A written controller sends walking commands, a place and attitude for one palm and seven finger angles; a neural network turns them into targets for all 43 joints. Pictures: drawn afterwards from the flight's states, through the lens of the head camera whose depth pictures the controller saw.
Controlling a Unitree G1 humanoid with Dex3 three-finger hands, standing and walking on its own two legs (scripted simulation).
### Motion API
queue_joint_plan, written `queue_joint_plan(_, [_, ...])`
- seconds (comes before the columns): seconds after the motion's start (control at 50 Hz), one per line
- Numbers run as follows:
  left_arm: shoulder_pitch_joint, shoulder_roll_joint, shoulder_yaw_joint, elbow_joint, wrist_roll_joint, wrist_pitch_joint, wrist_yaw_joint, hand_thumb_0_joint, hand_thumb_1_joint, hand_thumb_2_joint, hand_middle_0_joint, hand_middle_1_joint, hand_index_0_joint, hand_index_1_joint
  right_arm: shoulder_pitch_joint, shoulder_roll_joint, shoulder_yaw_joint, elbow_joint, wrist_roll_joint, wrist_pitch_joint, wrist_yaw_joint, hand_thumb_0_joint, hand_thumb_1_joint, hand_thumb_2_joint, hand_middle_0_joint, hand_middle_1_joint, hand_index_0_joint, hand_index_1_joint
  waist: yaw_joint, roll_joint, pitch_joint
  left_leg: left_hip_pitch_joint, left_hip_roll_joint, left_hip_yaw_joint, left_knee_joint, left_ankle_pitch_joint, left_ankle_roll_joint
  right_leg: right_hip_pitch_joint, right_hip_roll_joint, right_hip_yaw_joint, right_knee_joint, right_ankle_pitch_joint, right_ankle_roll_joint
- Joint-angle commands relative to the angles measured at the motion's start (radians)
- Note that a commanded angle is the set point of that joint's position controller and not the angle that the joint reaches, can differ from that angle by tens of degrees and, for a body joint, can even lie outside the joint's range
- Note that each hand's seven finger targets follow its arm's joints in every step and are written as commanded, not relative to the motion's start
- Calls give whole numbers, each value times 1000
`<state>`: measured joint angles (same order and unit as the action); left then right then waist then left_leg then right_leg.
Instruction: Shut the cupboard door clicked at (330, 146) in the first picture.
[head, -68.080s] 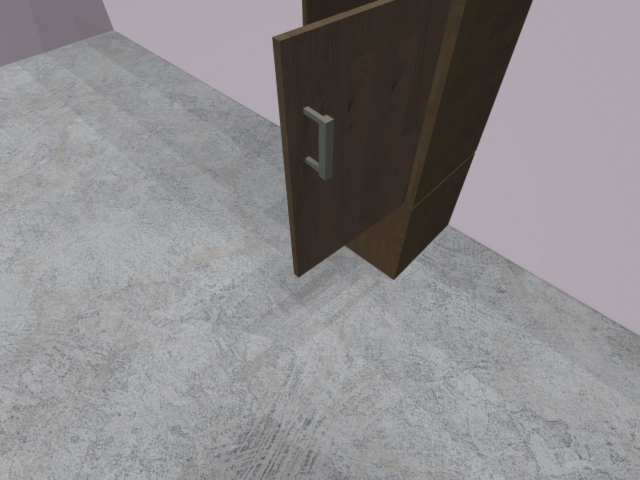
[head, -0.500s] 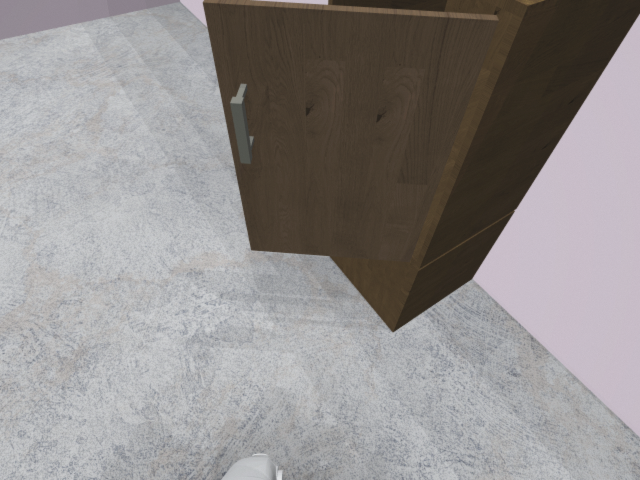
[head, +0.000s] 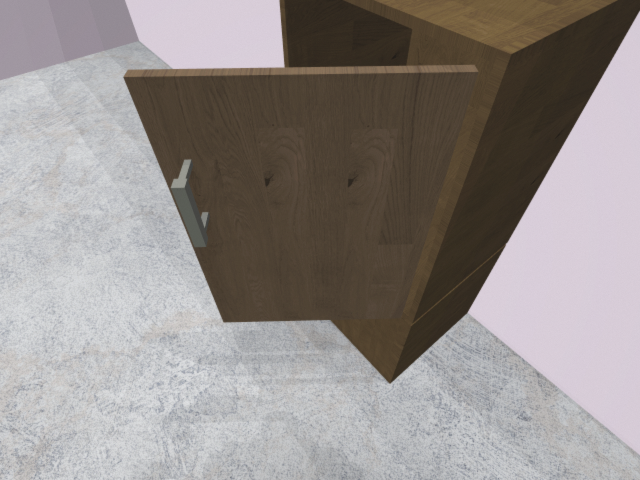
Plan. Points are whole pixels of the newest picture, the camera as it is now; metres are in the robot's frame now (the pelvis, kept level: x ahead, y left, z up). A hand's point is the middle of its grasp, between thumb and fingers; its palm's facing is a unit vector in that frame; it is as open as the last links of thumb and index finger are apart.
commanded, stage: come to a stop and stand still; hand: left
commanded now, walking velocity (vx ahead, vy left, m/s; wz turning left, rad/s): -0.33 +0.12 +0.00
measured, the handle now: (193, 205) +0.47 +0.20 +0.08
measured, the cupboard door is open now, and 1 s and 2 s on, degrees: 52 52 52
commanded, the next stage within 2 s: look again from close up in 0.90 s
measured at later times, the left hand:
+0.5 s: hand out of the picture +0.04 +0.23 -0.17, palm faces +0.09 -0.97 -0.22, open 7.3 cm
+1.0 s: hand out of the picture -0.02 +0.16 -0.17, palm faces +0.05 -0.99 -0.13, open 7.4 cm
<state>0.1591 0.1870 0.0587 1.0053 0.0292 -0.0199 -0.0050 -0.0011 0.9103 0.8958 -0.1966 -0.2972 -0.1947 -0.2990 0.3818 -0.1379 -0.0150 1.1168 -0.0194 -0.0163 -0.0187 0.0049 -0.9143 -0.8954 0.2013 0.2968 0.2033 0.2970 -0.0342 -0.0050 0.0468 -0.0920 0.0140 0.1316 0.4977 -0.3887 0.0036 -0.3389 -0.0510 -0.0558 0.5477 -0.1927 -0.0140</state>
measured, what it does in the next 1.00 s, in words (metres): steps on the spot: left foot, then right foot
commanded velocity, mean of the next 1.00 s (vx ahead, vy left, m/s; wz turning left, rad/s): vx -0.03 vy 0.01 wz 0.00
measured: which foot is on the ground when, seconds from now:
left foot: down 0.00-0.00, up 0.02-0.30, down 0.32-1.00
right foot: down 0.00-0.34, up 0.36-0.68, down 0.70-1.00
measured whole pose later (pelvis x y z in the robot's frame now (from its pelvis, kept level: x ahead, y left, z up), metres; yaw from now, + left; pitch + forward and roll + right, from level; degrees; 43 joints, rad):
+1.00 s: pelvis +0.00 +0.02 +0.01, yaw +1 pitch -1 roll +0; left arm 0.32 0.11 0.01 1.13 0.01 0.01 0.02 0.00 0.91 0.90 -0.20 -0.30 -0.20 -0.30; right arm 0.35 -0.15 -0.01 1.16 -0.01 0.01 -0.02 0.01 -0.91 -0.90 0.20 0.30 0.20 0.30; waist -0.03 -0.02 0.03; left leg -0.26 0.01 0.06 0.45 -0.17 0.02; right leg -0.09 -0.02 0.00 0.43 -0.32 0.01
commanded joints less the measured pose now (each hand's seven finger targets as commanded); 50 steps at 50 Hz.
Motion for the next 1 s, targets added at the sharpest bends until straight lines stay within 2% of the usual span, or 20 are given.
queue_joint_plan(0.0, [257,172,20,44,-13,-21,29,0,900,900,-200,-300,-200,-300,34,-62,-11,-62,15,-1,-14,0,-900,-900,200,300,200,300,84,-151,-75,-275,13,-44,287,-255,-13,328,-361,346,-247,510,-204])
queue_joint_plan(0.04, [155,134,10,31,-6,-22,46,0,900,900,-200,-300,-200,-300,25,-42,-9,-47,21,14,-21,0,-900,-900,200,300,200,300,57,-203,-97,-265,45,-123,356,-216,-21,297,-314,269,-165,845,-222])
queue_joint_plan(0.08, [108,125,11,15,-5,-9,57,0,900,900,-200,-300,-200,-300,23,-54,-15,-43,31,27,-23,0,-900,-900,200,300,200,300,44,-164,-127,-257,42,-135,339,-169,-30,310,-292,196,-123,933,-217])
queue_joint_plan(0.14, [82,144,22,-1,-5,10,61,0,900,900,-200,-300,-200,-300,3,-37,-23,-52,22,50,-15,0,-900,-900,200,300,200,300,35,-85,-105,-235,11,-89,282,-73,-46,254,-267,139,-121,862,-188])
queue_joint_plan(0.22, [43,145,36,-21,0,26,61,0,900,900,-200,-300,-200,-300,-11,-44,-40,-83,13,64,-7,0,-900,-900,200,300,200,300,27,-131,-76,-207,8,-91,223,0,-45,176,-251,121,-124,699,-165])
queue_joint_plan(0.28, [19,113,33,-38,-10,39,58,0,900,900,-200,-300,-200,-300,17,-91,-48,-82,8,48,-2,0,-900,-900,200,300,200,300,-3,-95,-86,-49,78,-134,-52,357,-23,61,-162,65,-22,329,-70])
queue_joint_plan(0.3, [57,61,23,-53,-11,50,56,0,900,900,-200,-300,-200,-300,0,-160,-57,-101,-1,36,-4,0,-900,-900,200,300,200,300,18,146,-90,-53,254,-329,-129,606,46,-3,-37,-21,73,-53,5])
queue_joint_plan(0.32, [53,46,19,-57,-21,58,58,0,900,900,-200,-300,-200,-300,-38,-211,-64,-129,-12,35,-13,0,-900,-900,200,300,200,300,12,245,-71,-136,361,-429,-201,744,158,-5,43,-5,248,-367,30])
queue_joint_plan(0.34, [60,57,23,-59,-18,64,57,0,900,900,-200,-300,-200,-300,-82,-222,-62,-145,-19,36,-17,0,-900,-900,200,300,200,300,14,191,-63,-210,373,-391,-212,581,208,27,51,62,397,-413,14])
queue_joint_plan(0.42, [104,74,31,-28,-6,70,39,0,900,900,-200,-300,-200,-300,-175,-179,-38,-173,-15,24,-36,0,-900,-900,200,300,200,300,50,140,-29,-156,287,-312,-201,484,184,-88,49,120,510,-273,23])
queue_joint_plan(0.54, [105,43,7,-26,-8,60,22,0,900,900,-200,-300,-200,-300,-124,-208,-56,-139,-12,27,-29,0,-900,-900,200,300,200,300,1,169,-86,-24,279,-320,-229,280,169,-13,38,52,178,-285,29])
queue_joint_plan(0.62, [217,36,-3,26,-6,41,24,0,900,900,-200,-300,-200,-300,-133,-186,-54,-121,2,27,-18,0,-900,-900,200,300,200,300,37,102,-76,-133,188,-250,-191,119,90,195,46,35,-188,-62,10])
queue_joint_plan(0.66, [220,101,-1,40,-1,22,32,0,900,900,-200,-300,-200,-300,-146,-106,-36,-127,15,30,-11,0,-900,-900,200,300,200,300,24,-102,-27,-202,50,-129,-71,36,-3,156,-124,257,-341,-189,-61])
queue_joint_plan(0.68, [173,130,-5,33,-6,17,31,0,900,900,-200,-300,-200,-300,-147,-89,-24,-126,10,32,-1,0,-900,-900,200,300,200,300,6,-142,16,-139,27,-115,-44,67,-15,17,-180,287,-401,-335,-93])
queue_joint_plan(0.7, [138,138,-6,22,-6,17,30,0,900,900,-200,-300,-200,-300,-126,-87,-25,-111,5,30,7,0,-900,-900,200,300,200,300,-9,-75,31,-67,18,-111,-44,98,-11,-58,-175,270,-403,-376,-88])
queue_joint_plan(0.76, [153,75,-25,60,-18,-7,30,0,900,900,-200,-300,-200,-300,-88,-100,-16,-59,0,7,4,0,-900,-900,200,300,200,300,3,-129,15,-40,46,-133,-74,265,-1,28,-82,178,-316,-99,-47])
queue_joint_plan(0.88, [194,55,-23,86,-17,11,35,0,900,900,-200,-300,-200,-300,-28,-94,-10,-5,0,14,-3,0,-900,-900,200,300,200,300,11,-20,125,-90,43,-141,-119,151,2,-4,-55,148,-300,-253,-37])
queue_joint_plan(0.94, [214,36,-25,97,-20,14,37,0,900,900,-200,-300,-200,-300,-4,-80,-5,9,1,10,-10,0,-900,-900,200,300,200,300,18,31,110,-103,53,-164,-151,168,8,39,-41,128,-267,-173,-31])
queue_joint_plan(0.96, [223,30,-26,103,-22,13,38,0,900,900,-200,-300,-200,-300,0,-79,-4,10,2,7,-14,0,-900,-900,200,300,200,300,23,29,90,-101,58,-172,-158,191,10,69,-36,118,-253,-125,-28])
queue_joint_plan(0.98, [298,45,-49,124,-1,-32,76,0,900,900,-200,-300,-200,-300,-139,-107,10,-65,8,-14,5,0,-900,-900,200,300,200,300,81,-6,128,-185,65,-156,62,232,-8,41,-73,181,-278,106,-29])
